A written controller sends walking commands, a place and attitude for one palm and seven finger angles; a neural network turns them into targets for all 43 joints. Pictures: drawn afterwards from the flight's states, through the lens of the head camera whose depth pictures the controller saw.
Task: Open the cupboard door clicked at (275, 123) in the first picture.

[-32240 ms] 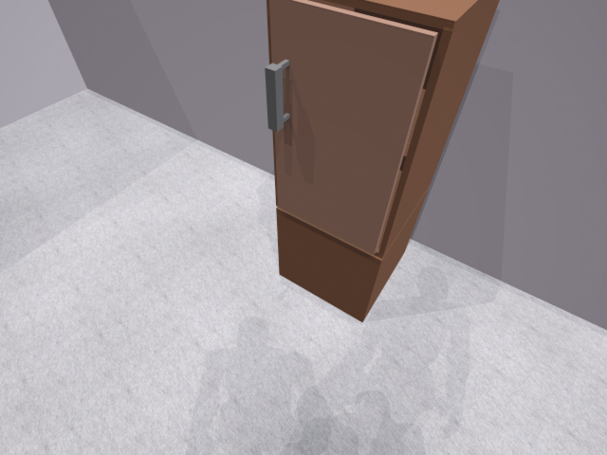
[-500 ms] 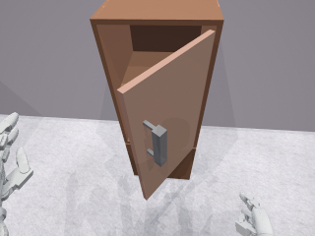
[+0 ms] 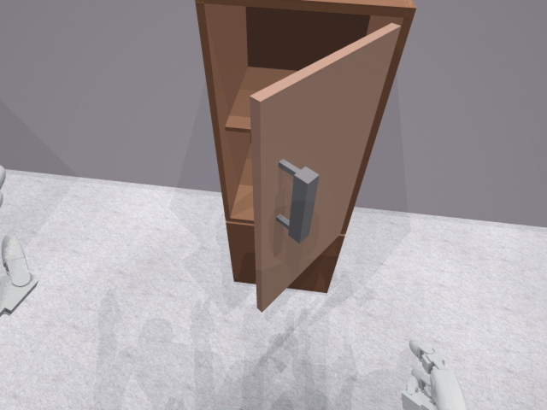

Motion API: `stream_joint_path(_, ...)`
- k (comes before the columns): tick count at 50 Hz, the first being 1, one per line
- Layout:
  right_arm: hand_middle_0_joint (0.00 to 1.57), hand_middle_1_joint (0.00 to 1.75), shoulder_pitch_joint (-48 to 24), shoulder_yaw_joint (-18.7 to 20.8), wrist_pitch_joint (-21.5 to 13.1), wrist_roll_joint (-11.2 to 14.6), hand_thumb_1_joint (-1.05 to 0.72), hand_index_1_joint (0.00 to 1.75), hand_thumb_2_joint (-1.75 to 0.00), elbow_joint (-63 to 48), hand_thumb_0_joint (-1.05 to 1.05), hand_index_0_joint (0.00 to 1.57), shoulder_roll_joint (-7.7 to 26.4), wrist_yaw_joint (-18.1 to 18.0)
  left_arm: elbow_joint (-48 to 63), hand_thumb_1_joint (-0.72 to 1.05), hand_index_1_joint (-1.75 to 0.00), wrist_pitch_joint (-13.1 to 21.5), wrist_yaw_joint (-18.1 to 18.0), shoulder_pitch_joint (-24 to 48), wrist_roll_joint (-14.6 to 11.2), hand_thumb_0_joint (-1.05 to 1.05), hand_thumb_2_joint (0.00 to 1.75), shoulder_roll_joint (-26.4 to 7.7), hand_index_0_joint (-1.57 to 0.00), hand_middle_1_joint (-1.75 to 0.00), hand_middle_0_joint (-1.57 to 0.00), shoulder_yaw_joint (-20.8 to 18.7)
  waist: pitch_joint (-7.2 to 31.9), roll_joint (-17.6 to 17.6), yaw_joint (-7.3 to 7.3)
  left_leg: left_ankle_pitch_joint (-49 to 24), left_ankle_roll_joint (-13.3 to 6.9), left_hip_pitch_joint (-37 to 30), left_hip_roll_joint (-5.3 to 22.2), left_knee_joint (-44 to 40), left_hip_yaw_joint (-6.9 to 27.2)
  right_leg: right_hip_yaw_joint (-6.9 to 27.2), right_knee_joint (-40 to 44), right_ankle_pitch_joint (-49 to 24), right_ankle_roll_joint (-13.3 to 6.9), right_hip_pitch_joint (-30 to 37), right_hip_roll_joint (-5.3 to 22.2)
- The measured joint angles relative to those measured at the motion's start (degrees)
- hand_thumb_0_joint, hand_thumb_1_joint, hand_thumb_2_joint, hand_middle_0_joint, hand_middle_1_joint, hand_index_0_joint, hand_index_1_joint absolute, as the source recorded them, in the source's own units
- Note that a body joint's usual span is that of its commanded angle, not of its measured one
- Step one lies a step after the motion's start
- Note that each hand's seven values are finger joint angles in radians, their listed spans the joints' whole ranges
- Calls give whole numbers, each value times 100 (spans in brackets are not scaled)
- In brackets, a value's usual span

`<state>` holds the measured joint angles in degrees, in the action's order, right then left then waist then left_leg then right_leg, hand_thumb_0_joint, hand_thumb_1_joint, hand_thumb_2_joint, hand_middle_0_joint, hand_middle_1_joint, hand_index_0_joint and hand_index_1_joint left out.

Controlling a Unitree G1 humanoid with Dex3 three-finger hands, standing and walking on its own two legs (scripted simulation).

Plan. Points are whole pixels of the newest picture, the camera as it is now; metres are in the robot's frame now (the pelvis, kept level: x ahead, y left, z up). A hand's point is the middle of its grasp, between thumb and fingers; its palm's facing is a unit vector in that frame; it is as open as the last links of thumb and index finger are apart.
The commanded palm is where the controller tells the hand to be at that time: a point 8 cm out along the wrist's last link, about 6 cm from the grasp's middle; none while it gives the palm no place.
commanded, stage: step back with the hand held close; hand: left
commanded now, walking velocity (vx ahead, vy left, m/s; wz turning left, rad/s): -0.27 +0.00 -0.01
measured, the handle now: (292, 201) +0.42 +0.00 +0.08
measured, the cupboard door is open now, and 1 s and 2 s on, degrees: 54 54 54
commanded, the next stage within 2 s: stop stepping back and stand still in 0.50 s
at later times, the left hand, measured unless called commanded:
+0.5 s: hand out of the picture +0.12 +0.28 +0.20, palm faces +0.45 -0.82 -0.36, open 7.4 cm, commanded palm +0.06 +0.31 +0.20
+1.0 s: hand out of the picture +0.04 +0.24 +0.18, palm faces +0.33 -0.86 -0.40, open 7.4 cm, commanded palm -0.04 +0.29 +0.20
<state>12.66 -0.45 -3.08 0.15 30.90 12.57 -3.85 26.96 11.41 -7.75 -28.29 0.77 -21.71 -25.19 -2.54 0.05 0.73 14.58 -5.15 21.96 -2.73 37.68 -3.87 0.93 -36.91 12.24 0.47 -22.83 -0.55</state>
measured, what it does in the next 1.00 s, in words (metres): walks backwards: right foot, then left foot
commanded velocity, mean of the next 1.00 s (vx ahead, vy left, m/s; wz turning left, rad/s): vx -0.12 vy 0.01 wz -0.02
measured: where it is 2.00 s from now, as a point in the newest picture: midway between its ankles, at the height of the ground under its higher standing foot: outside the picture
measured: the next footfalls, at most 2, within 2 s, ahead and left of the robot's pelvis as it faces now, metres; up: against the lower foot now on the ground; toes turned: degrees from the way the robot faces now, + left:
right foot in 0.64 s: -0.29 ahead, -0.09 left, +0.00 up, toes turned -8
left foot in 0.82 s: -0.04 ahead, +0.08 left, +0.00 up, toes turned -5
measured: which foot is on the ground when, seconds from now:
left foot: down 0.00-0.66, up 0.68-0.80, down 0.82-1.00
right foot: down 0.00-0.22, up 0.24-0.62, down 0.64-0.88, up 0.90-1.00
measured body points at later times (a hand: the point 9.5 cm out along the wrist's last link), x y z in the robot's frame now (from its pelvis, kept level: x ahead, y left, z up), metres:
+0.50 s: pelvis -0.09 +0.02 +0.02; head -0.06 +0.07 +0.47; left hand +0.09 +0.32 +0.22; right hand +0.09 -0.20 -0.05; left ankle +0.07 +0.07 -0.72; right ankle -0.28 -0.13 -0.63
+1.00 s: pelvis -0.21 +0.01 +0.01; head -0.23 +0.02 +0.46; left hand +0.02 +0.29 +0.20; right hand -0.12 -0.25 -0.08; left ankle -0.08 +0.08 -0.72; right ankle -0.26 -0.08 -0.71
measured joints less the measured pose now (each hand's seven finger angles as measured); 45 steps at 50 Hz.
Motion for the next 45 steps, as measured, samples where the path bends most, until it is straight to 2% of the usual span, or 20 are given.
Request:
stream_joint_path(3,21,30,2,-18,-40,-15,-90,30,-90,80,1,20,-36,39,53,89,-30,45,-5,78,-7,2,90,76,-21,-30,-21,-7,-33,-29,0,358,40,192,34,243,14,-66,-38,-43,-28,-102,6)
stream_joint_path(7,21,30,-42,-3,-66,-50,-90,30,-90,210,1,20,-20,103,344,89,-30,139,-63,83,-95,2,90,52,-21,-30,-21,62,-86,-136,-86,919,264,480,23,470,94,-157,117,-241,-48,-220,44)
stream_joint_path(9,21,30,-94,9,-44,-44,-90,30,-90,266,1,20,-10,123,507,89,-30,205,-86,56,-131,2,90,-64,-21,-30,-21,72,-166,-233,-159,792,315,542,30,445,74,-193,151,-327,-17,-256,83)
stream_joint_path(11,21,30,-115,19,-17,-31,-90,30,-90,259,1,20,-1,111,631,89,-30,247,-91,-39,-169,1,90,-212,-21,-30,-21,16,-208,-328,-204,318,197,561,43,292,-11,-175,72,-264,9,-353,109)
stream_joint_path(12,21,30,-105,36,-30,-37,-90,30,-90,219,1,20,27,93,669,89,-30,260,-85,-86,-167,1,90,-258,-21,-30,-21,-24,-218,-268,-223,-30,58,593,112,225,-23,-154,-209,78,30,-464,32)
stream_joint_path(14,21,30,-87,121,-155,-101,-90,30,-90,230,1,20,21,47,683,88,-30,271,-85,-125,-121,1,90,-364,-22,-30,-21,-136,-242,-58,-276,-682,-114,656,266,111,56,-31,-1620,834,58,-712,-231)
stream_joint_path(16,21,30,-90,177,-268,-101,-90,30,-90,379,1,20,-86,59,680,88,-30,298,-96,-115,-141,2,90,-493,-22,-30,-21,-282,-197,20,-225,-708,-103,666,347,-76,136,92,-2749,1223,70,-699,-417)
stream_joint_path(18,21,30,-87,160,-357,-78,-90,30,-90,507,1,20,-198,111,730,88,-30,315,-136,-178,-217,2,90,-555,-22,-30,-21,-438,-37,24,-109,-850,-67,677,459,-418,115,77,-3149,1418,92,-450,-449)
stream_joint_path(22,21,30,-152,44,-538,-72,-90,30,-90,630,1,20,-378,161,821,89,-30,275,-219,-212,-361,2,90,-385,-21,-30,-21,-405,301,-28,81,-1422,13,666,644,-1311,-28,-124,-2410,1737,85,425,-286)
stream_joint_path(26,21,30,-368,-70,-684,-125,-90,30,-90,624,1,20,-466,178,716,89,-30,187,-160,96,-424,1,90,-191,-21,-30,-20,-33,455,-46,79,-2079,142,652,698,-2253,-84,-301,-1111,2030,-34,1240,-332)
stream_joint_path(28,21,30,-518,-101,-717,-154,-90,30,-90,569,1,20,-487,199,691,89,-30,170,-98,200,-469,2,90,-234,-21,-30,-20,64,454,-57,58,-2464,207,672,713,-2607,-136,-396,-408,2052,-123,1558,-392)
stream_joint_path(31,21,30,-766,-136,-663,-180,-90,30,-90,424,1,21,-532,258,778,89,-30,184,7,213,-574,2,90,-574,-21,-30,-20,-58,347,-234,21,-2786,237,861,662,-2687,-343,-443,780,1637,-285,1931,-390)
stream_joint_path(32,21,30,-861,-166,-628,-170,-90,30,-90,360,1,21,-538,274,846,89,-30,222,29,179,-608,2,90,-736,-21,-30,-20,-180,276,-388,54,-2703,289,1020,600,-2449,-453,-381,1215,1400,-348,2010,-280)
stream_joint_path(33,21,30,-948,-187,-586,-153,-90,30,-90,352,1,21,-486,275,884,89,-30,285,62,152,-606,2,90,-781,-21,-30,-20,-225,166,-361,52,-2348,357,1229,608,-1987,-398,-334,1260,1510,-276,2011,-273)
stream_joint_path(35,21,30,-834,-195,-462,-167,-90,30,-90,509,1,21,-390,256,995,89,-30,309,139,-73,-581,2,90,-809,-21,-30,-21,-180,95,-207,29,-932,575,1517,584,-666,-5,-347,989,1578,-242,2038,-372)
stream_joint_path(37,21,30,-407,-226,-367,-113,-90,30,-90,627,1,20,-355,240,1141,88,-30,333,183,-458,-526,2,90,-904,-22,-30,-21,-270,338,-358,97,-332,639,1506,393,550,173,-225,939,1565,-235,2127,-260)
stream_joint_path(38,21,30,-177,-240,-330,-76,-90,30,-90,658,1,20,-331,216,1178,88,-30,341,187,-626,-498,2,90,-917,-22,-30,-21,-353,496,-439,121,-285,621,1348,345,761,149,-159,941,1563,-224,2164,-198)
stream_joint_path(40,21,30,207,-228,-309,-20,-90,30,-90,700,1,21,-208,140,1050,88,-30,337,152,-711,-474,1,90,-846,-22,-30,-21,-445,756,-478,114,-367,557,799,295,516,64,-90,847,1629,-180,2192,-108)
stream_joint_path(42,21,30,398,-132,-340,16,-90,30,-90,773,1,20,-6,36,609,88,-30,272,90,-366,-453,1,90,-651,-22,-30,-21,-381,876,-343,-7,-24,308,394,174,40,108,-175,439,1817,-96,2045,-37)
stream_joint_path(45,21,30,256,-11,-366,16,-90,30,-90,932,1,20,136,-53,-388,88,-30,59,-36,465,-443,1,90,-274,-22,-30,-21,-241,636,-182,-128,-314,113,350,80,-74,45,-69,-743,1737,50,1436,31)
